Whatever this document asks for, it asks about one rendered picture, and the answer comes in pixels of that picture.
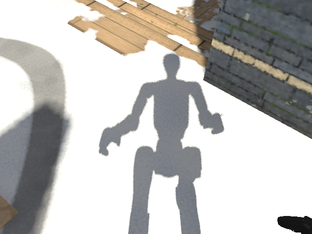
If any robot right hand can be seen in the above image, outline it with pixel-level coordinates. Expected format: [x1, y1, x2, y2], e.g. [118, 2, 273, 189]
[277, 215, 312, 234]

